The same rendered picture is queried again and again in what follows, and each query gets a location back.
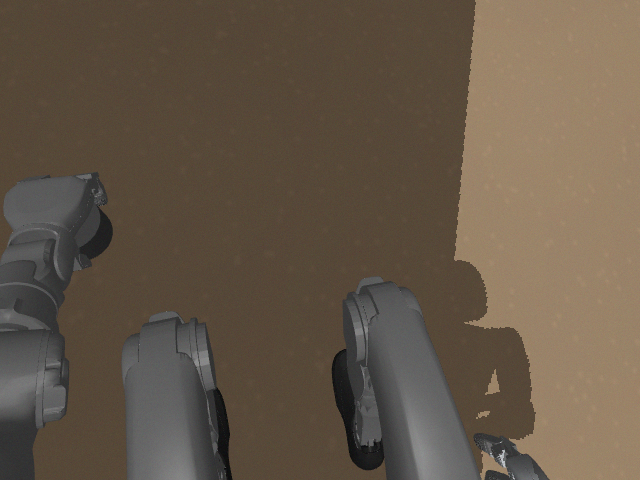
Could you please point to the right robot foot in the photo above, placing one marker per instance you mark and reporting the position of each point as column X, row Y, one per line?
column 366, row 458

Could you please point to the left robot foot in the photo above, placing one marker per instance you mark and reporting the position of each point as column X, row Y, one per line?
column 224, row 435

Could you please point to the tin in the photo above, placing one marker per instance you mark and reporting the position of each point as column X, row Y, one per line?
column 95, row 235

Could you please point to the right robot hand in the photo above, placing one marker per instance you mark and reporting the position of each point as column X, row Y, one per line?
column 519, row 466

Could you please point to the left robot hand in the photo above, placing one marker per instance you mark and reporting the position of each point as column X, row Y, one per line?
column 64, row 201

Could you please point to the left robot arm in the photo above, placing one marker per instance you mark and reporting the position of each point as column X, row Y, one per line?
column 35, row 269

